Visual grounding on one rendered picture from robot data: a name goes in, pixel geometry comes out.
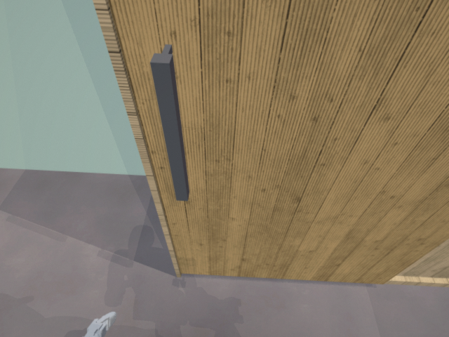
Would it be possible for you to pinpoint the handle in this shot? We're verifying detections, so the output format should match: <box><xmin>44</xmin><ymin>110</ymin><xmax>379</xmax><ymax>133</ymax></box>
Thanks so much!
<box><xmin>150</xmin><ymin>44</ymin><xmax>189</xmax><ymax>201</ymax></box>

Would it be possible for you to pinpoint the left robot hand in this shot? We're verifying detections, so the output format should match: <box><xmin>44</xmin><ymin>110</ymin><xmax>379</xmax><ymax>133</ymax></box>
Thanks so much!
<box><xmin>84</xmin><ymin>312</ymin><xmax>116</xmax><ymax>337</ymax></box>

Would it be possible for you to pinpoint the wardrobe door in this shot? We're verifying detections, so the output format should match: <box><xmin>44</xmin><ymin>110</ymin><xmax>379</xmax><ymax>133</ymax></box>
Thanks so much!
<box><xmin>397</xmin><ymin>239</ymin><xmax>449</xmax><ymax>278</ymax></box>
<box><xmin>108</xmin><ymin>0</ymin><xmax>449</xmax><ymax>284</ymax></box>

